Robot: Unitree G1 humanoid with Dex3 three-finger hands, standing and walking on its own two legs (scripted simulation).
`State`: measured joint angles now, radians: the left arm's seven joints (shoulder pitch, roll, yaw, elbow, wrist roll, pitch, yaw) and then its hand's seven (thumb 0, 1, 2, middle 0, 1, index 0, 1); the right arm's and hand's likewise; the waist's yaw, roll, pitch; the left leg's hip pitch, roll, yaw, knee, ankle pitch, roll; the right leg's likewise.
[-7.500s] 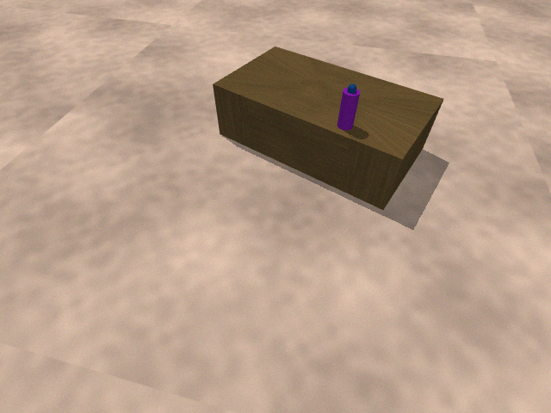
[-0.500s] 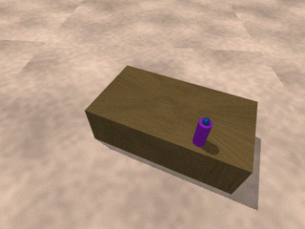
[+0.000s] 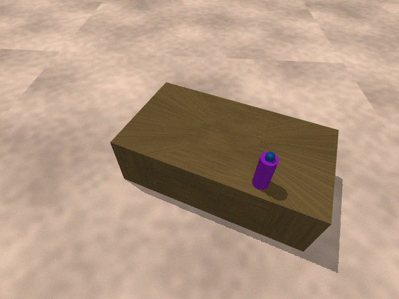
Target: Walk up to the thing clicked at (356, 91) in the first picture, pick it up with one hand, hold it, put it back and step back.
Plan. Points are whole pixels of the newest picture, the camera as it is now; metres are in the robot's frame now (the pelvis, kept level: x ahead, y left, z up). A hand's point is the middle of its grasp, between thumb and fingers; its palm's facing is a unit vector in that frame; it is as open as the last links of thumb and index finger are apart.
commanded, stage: stand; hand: right
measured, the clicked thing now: (265, 169) +0.67 -0.26 -0.34
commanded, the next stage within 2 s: walk up in 0.36 s
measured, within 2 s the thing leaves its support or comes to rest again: neither
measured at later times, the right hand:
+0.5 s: hand out of the picture +0.09 -0.27 -0.15, palm faces -0.01 +0.94 -0.35, open 7.4 cm
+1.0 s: hand out of the picture +0.16 -0.20 -0.17, palm faces +0.19 +0.94 -0.30, open 7.4 cm
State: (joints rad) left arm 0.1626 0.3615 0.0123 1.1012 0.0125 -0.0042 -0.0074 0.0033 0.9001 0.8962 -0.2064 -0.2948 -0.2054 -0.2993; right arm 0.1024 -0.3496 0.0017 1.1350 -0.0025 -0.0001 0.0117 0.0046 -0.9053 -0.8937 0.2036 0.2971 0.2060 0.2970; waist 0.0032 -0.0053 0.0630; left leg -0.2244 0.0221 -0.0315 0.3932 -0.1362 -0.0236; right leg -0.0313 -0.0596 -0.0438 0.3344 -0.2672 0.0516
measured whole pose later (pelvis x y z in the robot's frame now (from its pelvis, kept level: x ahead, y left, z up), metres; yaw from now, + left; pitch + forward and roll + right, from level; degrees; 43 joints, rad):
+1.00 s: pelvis +0.17 +0.06 -0.01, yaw -11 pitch -4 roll +2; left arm 0.27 0.40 0.05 0.88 0.01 -0.05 -0.03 0.00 0.90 0.90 -0.21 -0.29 -0.20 -0.30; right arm 0.31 -0.39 -0.07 0.84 -0.03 -0.01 0.06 0.01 -0.90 -0.89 0.20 0.30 0.21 0.30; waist -0.06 0.01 0.12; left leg -0.03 -0.04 0.16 0.47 -0.38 0.05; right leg -0.42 -0.05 -0.04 0.64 -0.22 -0.02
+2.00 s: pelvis +0.35 +0.11 -0.03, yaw -23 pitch -2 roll +1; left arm 0.22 0.40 0.04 0.92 0.02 0.00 -0.01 0.00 0.90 0.90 -0.21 -0.29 -0.21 -0.30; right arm 0.16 -0.40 -0.03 0.91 0.01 -0.02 -0.01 0.01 -0.90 -0.89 0.20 0.30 0.21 0.30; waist 0.01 0.01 0.11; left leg -0.34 0.06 0.06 0.70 -0.31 -0.02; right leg -0.31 0.00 0.02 0.74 -0.40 -0.01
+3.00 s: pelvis +0.36 +0.12 +0.00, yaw -24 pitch -2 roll +0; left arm 0.10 0.35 0.02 1.14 0.01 0.01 -0.03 0.00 0.90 0.90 -0.21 -0.29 -0.20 -0.30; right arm 0.08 -0.35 0.00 1.13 -0.01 -0.03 0.00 0.00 -0.90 -0.89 0.20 0.30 0.21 0.30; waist 0.00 -0.01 0.06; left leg -0.16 0.05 0.09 0.35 -0.16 -0.02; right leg -0.12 0.00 0.04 0.35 -0.20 0.01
